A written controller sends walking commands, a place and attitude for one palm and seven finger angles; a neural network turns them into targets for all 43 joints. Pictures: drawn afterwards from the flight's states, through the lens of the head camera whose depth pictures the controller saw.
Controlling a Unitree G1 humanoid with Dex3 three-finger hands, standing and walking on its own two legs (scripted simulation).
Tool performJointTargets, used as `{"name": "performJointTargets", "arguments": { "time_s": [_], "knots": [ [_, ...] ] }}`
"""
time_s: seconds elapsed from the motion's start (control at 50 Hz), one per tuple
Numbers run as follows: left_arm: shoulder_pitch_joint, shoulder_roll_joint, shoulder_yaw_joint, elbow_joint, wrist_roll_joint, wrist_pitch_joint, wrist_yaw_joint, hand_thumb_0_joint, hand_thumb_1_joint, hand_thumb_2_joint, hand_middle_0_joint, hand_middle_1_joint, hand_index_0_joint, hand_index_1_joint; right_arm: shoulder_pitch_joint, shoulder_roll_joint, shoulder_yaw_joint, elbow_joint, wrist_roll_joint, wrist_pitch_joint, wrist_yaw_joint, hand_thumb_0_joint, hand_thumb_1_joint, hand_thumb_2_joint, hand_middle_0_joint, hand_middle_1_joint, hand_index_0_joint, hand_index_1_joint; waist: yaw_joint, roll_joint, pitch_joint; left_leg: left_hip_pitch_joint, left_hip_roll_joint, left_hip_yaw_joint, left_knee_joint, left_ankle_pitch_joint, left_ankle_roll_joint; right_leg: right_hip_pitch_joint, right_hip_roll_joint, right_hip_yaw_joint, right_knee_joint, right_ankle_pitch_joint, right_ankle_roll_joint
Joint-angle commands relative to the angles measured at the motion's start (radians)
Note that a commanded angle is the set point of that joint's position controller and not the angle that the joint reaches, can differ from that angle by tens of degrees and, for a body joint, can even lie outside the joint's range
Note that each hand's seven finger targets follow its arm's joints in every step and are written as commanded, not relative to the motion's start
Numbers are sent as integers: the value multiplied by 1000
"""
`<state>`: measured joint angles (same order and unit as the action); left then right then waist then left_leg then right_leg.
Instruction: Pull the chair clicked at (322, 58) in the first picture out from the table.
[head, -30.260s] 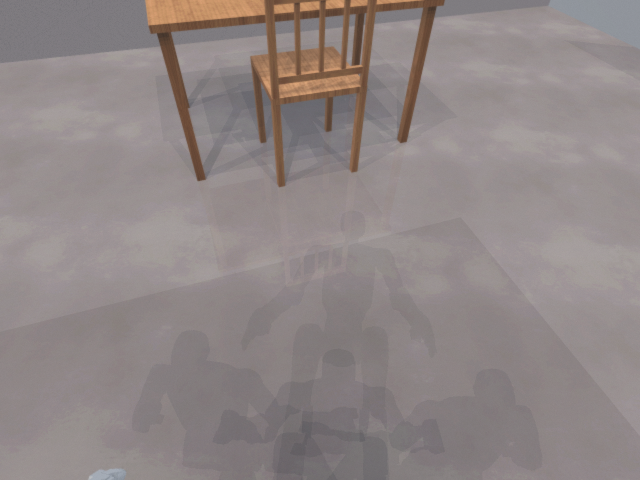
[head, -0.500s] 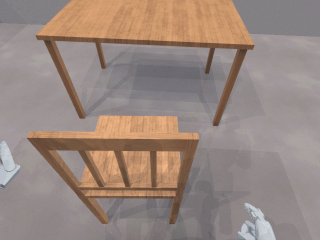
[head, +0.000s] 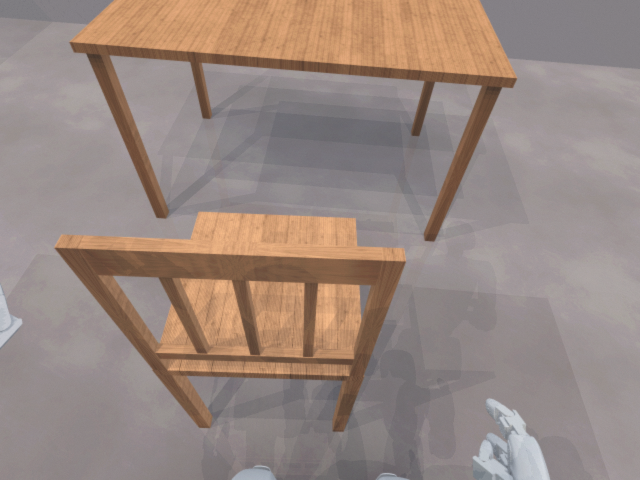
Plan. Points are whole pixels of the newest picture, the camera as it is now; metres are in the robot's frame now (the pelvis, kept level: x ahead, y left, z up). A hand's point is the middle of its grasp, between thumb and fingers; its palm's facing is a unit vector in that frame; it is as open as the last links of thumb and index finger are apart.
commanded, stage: step back with the hand held close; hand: left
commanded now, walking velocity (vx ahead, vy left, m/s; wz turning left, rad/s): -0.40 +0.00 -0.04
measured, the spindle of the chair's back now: (248, 318) +0.36 +0.13 -0.08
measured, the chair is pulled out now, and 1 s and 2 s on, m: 0.60 0.60 0.60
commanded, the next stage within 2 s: stop stepping back and stand still in 0.58 s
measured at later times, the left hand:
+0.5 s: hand out of the picture +0.17 +0.26 +0.19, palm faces +0.39 -0.80 -0.46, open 7.4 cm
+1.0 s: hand out of the picture +0.06 +0.22 +0.17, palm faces +0.36 -0.82 -0.45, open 7.4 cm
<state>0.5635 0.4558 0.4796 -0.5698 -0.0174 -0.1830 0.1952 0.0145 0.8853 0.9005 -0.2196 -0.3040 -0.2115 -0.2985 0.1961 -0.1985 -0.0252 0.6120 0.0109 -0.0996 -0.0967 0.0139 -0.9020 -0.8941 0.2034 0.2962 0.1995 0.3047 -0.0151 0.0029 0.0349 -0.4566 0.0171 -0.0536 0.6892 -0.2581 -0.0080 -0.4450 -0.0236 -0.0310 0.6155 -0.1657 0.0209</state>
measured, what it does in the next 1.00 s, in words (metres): walks backwards: right foot, then left foot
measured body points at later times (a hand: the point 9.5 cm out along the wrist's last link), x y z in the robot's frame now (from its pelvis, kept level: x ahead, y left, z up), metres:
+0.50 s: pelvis -0.04 +0.00 +0.02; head +0.00 +0.03 +0.46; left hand +0.15 +0.30 +0.22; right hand +0.12 -0.23 -0.07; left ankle +0.02 +0.12 -0.72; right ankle -0.08 -0.15 -0.69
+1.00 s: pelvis -0.15 -0.03 +0.02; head -0.14 -0.01 +0.47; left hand +0.04 +0.27 +0.20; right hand -0.02 -0.29 -0.06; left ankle -0.13 +0.08 -0.72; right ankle -0.14 -0.16 -0.72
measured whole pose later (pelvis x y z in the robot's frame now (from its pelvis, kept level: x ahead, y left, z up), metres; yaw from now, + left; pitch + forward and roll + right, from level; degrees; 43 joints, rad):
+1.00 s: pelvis -0.15 -0.03 +0.02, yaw -2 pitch -1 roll -1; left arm 0.60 0.42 0.41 -0.52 -0.04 -0.18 0.16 0.02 0.89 0.90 -0.22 -0.30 -0.21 -0.30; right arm 0.25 -0.22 -0.04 0.64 0.03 -0.12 -0.08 0.02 -0.90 -0.89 0.20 0.30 0.20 0.30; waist -0.03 -0.03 0.02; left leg -0.24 0.00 -0.01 0.52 -0.26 0.02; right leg -0.23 -0.04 -0.05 0.48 -0.24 0.03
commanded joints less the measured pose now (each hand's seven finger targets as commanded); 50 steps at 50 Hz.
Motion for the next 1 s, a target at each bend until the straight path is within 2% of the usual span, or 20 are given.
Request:
{"name": "performJointTargets", "arguments": {
  "time_s": [0.0, 0.06, 0.14, 0.2, 0.24, 0.3, 0.36, 0.42, 0.54, 0.6, 0.62, 0.64, 0.66, 0.68, 0.72, 0.78, 0.86, 0.88, 0.9, 0.98],
  "knots": [
    [-37, 152, 154, -190, 1, -98, 5, 0, 900, 900, -200, -300, -200, -300, -108, -133, -51, -136, -2, -83, -4, 0, -900, -900, 200, 300, 200, 300, 28, 186, -97, -326, 203, -140, -306, -236, 103, 369, -19, 51, 111, 27, -18],
    [-53, 133, 117, -237, -10, -107, -6, 0, 900, 900, -200, -300, -200, -300, -77, -132, -57, -119, -6, -96, 5, 0, -900, -900, 200, 300, 200, 300, 22, 106, -180, -148, 148, -91, -176, -32, 70, 284, -54, 95, 46, 125, -47],
    [-54, 165, 120, -215, -20, -103, 6, 0, 900, 900, -200, -300, -200, -300, -52, -108, -62, -93, -16, -80, 16, 0, -900, -900, 200, 300, 200, 300, 10, -112, -186, 27, -16, 11, 107, -227, -2, 51, -264, 319, -298, -87, -159],
    [-36, 178, 143, -187, -12, -90, 16, 0, 900, 900, -200, -300, -200, -300, -96, -90, -51, -91, -19, -49, 21, 0, -900, -900, 200, 300, 200, 300, 12, -185, -182, 126, -12, 3, 125, -168, 1, 14, -283, 236, -308, -53, -164],
    [-1, 166, 153, -172, -14, -98, 14, 0, 900, 900, -200, -300, -200, -300, -105, -94, -42, -94, -17, -40, 11, 0, -900, -900, 200, 300, 200, 300, 10, -97, -153, 116, 52, -46, -180, -91, 30, 59, -169, 134, -196, -53, -95],
    [-4, 166, 171, -226, -13, -128, 0, 0, 900, 900, -200, -300, -200, -300, -116, -124, -56, -123, -20, -70, 2, 0, -900, -900, 200, 300, 200, 300, -7, 313, -167, -158, 346, -276, -467, -108, 152, 242, 30, 24, 303, -259, -1],
    [-43, 122, 94, -274, -31, -131, -11, 0, 900, 900, -200, -300, -200, -300, -63, -124, -70, -78, -31, -104, 18, 0, -900, -900, 200, 300, 200, 300, 5, 220, -153, 156, 315, -179, -279, 577, 170, 23, 9, 60, 303, -331, -13],
    [-19, 140, 90, -266, -30, -133, -22, 0, 900, 900, -200, -300, -200, -300, -61, -132, -71, -56, -28, -127, 37, 0, -900, -900, 200, 300, 200, 300, 24, 242, -208, 350, 289, -134, -237, 738, 136, 50, -1, 34, 100, -245, -27],
    [27, 180, 140, -225, -54, -145, -49, 0, 900, 900, -200, -300, -200, -300, -98, -133, -47, -63, -34, -131, 42, 0, -900, -900, 200, 300, 200, 300, 32, 240, -216, 268, 252, -146, -253, 455, 102, 216, 22, -4, -184, -117, -30],
    [53, 203, 172, -234, -55, -161, -63, 0, 900, 900, -200, -300, -200, -300, -101, -134, -41, -88, -26, -109, 51, 0, -900, -900, 200, 300, 200, 300, 38, 189, -253, 237, 204, -78, -188, 356, 64, 276, 10, -29, -255, 33, -29],
    [65, 225, 182, -236, -54, -159, -72, 0, 900, 900, -200, -300, -200, -300, -87, -134, -64, -96, -10, -99, 54, 0, -900, -900, 200, 300, 200, 300, 41, 15, -305, 273, 128, 1, -78, 273, 23, 266, -23, -4, -269, 130, -51],
    [99, 228, 180, -217, -61, -157, -74, 0, 900, 900, -200, -300, -200, -300, -80, -123, -70, -115, 3, -85, 49, 0, -900, -900, 200, 300, 200, 300, 23, -167, -289, 227, 22, 83, 71, 49, -18, 193, -155, 114, -290, 246, -114],
    [100, 230, 181, -178, -64, -149, -62, 0, 900, 900, -200, -300, -200, -300, -103, -112, -74, -124, 21, -75, 42, 0, -900, -900, 200, 300, 200, 300, 14, -245, -233, 138, -46, 71, 262, -146, -30, 96, -312, 261, -334, 248, -190],
    [144, 204, 187, -102, -60, -113, -44, 0, 900, 900, -200, -300, -200, -300, -120, -92, -70, -118, 17, -48, 40, 0, -900, -900, 200, 300, 200, 300, 15, -195, -199, 59, -18, 1, 378, -190, -26, 102, -352, 271, -307, 267, -228],
    [155, 144, 138, -37, -56, -56, -24, 0, 900, 900, -200, -300, -200, -300, -137, -68, -24, -134, 21, -12, 42, 0, -900, -900, 200, 300, 200, 300, -18, -89, -182, 23, 22, -26, 224, -197, -8, 180, -296, 190, -226, 262, -172],
    [64, 170, 126, -62, -41, -56, -1, 0, 900, 900, -200, -300, -200, -300, -108, -101, -31, -143, 23, -21, 14, 0, -900, -900, 200, 300, 200, 300, -21, -164, -152, 151, 12, 44, -190, -42, 10, 246, -205, 117, -164, 192, -86],
    [38, 173, 89, -185, -34, -77, -5, 0, 900, 900, -200, -300, -200, -300, -98, -135, -48, -144, 22, -74, 13, 0, -900, -900, 200, 300, 200, 300, 10, 105, -127, 269, 136, -71, -296, 372, 64, 277, -85, 66, -114, 152, -19],
    [16, 179, 82, -229, -31, -77, -10, 0, 900, 900, -200, -300, -200, -300, -97, -118, -32, -144, 15, -74, 19, 0, -900, -900, 200, 300, 200, 300, 5, 214, -124, 249, 149, -105, -321, 359, 67, 274, -76, 23, -112, 66, -6],
    [-6, 177, 76, -253, -26, -79, -11, 0, 900, 900, -200, -300, -200, -300, -94, -117, -31, -140, 14, -79, 22, 0, -900, -900, 200, 300, 200, 300, 8, 224, -99, 196, 155, -116, -342, 257, 67, 293, -58, 13, -128, -36, -3],
    [-6, 142, 71, -148, -19, -79, -9, 0, 900, 900, -200, -300, -200, -300, -57, -129, -37, -131, 22, -82, 30, 0, -900, -900, 200, 300, 200, 300, 5, 127, -47, 49, 94, -74, -376, -203, 54, 340, -41, 49, -223, -133, -19]
  ]
}}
